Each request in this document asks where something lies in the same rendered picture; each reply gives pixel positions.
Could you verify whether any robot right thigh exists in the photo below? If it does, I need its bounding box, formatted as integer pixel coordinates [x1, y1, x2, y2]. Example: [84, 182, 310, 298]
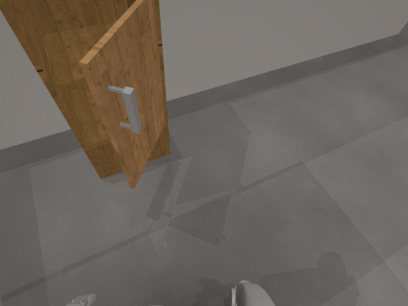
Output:
[229, 282, 275, 306]

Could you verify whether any handle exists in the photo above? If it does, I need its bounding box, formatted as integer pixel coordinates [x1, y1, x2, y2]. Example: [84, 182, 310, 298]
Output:
[107, 85, 143, 134]

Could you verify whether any cupboard door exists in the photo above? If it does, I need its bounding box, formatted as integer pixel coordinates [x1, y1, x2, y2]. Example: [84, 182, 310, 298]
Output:
[79, 0, 165, 189]

